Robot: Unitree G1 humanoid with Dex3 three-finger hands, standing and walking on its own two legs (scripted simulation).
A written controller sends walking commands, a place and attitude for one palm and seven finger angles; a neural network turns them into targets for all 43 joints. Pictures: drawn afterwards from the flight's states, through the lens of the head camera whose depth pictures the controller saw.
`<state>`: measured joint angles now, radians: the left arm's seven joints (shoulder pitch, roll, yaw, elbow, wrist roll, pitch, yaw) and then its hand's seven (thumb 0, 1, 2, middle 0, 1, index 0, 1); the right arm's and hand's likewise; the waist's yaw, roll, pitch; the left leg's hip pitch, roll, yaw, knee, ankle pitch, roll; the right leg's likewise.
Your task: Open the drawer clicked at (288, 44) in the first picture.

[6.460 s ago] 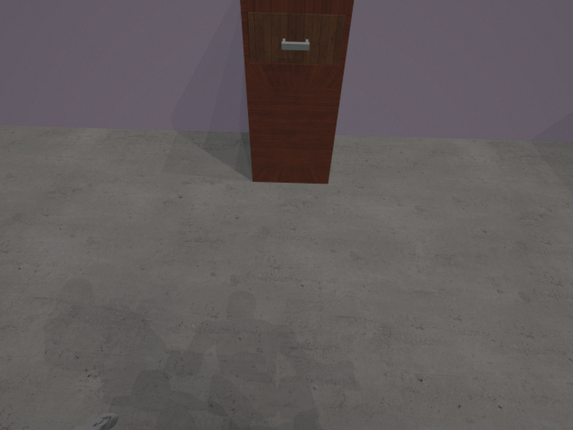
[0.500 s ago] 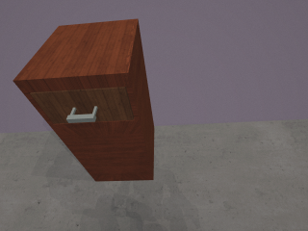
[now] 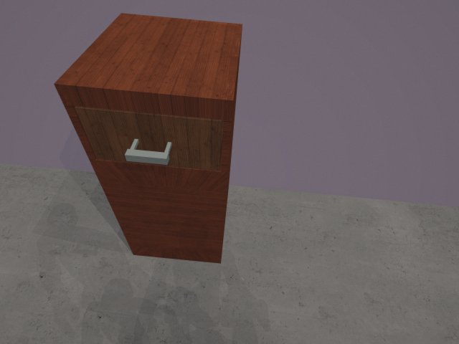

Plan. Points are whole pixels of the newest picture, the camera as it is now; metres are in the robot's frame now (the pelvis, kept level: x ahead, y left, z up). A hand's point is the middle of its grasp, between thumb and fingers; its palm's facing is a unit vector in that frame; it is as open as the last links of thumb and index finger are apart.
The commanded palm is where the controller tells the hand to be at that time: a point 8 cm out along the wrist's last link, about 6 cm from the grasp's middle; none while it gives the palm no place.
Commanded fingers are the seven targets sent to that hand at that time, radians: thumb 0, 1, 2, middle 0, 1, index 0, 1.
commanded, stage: come to a stop and stand still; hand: left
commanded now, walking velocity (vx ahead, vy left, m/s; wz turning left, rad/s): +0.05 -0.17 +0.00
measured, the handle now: (149, 150) +0.55 +0.26 -0.04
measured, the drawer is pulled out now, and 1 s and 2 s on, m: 0.00 0.00 0.00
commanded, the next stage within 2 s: look again from close up in 0.50 s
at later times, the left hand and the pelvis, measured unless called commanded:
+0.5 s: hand out of the picture +0.06 +0.17 -0.17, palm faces +0.03 -0.98 -0.21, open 7.3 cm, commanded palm none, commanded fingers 0.00 0.90 0.90 -0.20 -0.30 -0.20 -0.30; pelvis +0.03 -0.01 +0.00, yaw -1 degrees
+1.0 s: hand out of the picture +0.02 +0.20 -0.18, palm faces +0.01 -0.98 -0.19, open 7.4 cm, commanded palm none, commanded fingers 0.00 0.90 0.90 -0.20 -0.30 -0.20 -0.30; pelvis +0.01 +0.02 -0.01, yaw -1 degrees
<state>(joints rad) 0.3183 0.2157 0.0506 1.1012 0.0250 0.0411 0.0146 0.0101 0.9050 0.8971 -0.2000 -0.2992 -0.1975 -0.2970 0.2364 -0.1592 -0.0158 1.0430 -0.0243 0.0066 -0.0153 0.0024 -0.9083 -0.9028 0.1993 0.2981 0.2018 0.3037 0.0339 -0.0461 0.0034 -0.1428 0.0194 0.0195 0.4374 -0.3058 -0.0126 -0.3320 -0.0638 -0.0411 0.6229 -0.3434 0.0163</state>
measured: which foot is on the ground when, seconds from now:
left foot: down 0.00-1.00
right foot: up 0.00-0.14, down 0.16-1.00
